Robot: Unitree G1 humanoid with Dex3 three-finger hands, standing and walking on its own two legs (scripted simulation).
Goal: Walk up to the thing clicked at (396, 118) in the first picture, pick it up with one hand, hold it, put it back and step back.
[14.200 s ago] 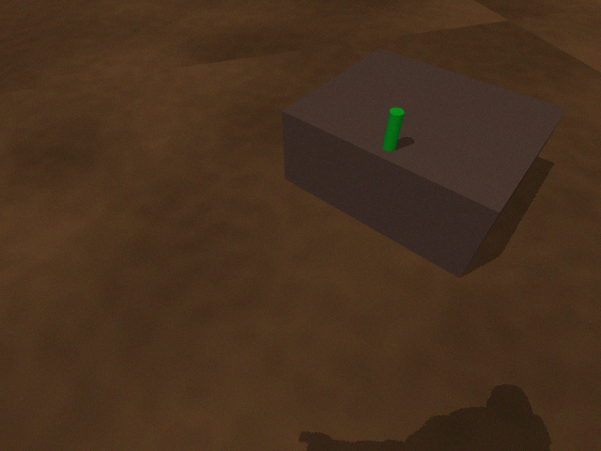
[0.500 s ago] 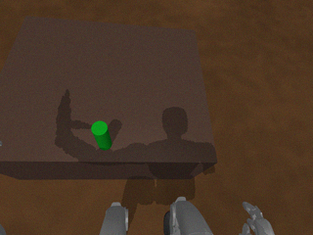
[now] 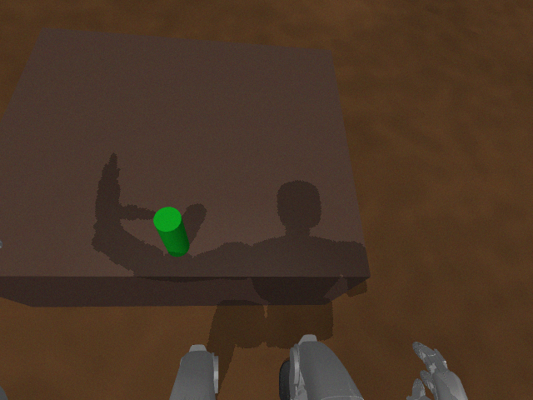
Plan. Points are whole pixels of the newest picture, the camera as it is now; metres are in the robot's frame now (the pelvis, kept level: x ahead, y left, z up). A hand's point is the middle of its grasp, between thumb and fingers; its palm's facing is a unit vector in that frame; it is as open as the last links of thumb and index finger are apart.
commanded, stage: go down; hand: left
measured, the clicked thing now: (173, 234) +0.43 +0.17 -0.21
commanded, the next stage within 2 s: approach in 0.38 s
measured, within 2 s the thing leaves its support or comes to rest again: neither
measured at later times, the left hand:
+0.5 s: hand out of the picture +0.37 +0.36 +0.07, palm faces +0.11 -0.99 +0.02, open 16.5 cm
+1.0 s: hand (87, 246) +0.38 +0.30 -0.13, palm faces +0.04 -1.00 +0.06, open 17.4 cm
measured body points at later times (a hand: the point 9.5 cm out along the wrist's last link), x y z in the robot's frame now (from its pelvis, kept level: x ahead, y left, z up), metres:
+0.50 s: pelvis +0.00 +0.00 +0.00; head +0.13 +0.04 +0.42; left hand +0.36 +0.42 +0.07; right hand +0.11 -0.28 -0.10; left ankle +0.01 +0.13 -0.64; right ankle +0.04 -0.14 -0.64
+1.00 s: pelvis -0.03 +0.00 -0.12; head +0.16 +0.05 +0.29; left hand +0.37 +0.35 -0.13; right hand +0.11 -0.28 -0.21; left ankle +0.01 +0.13 -0.64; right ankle +0.04 -0.14 -0.64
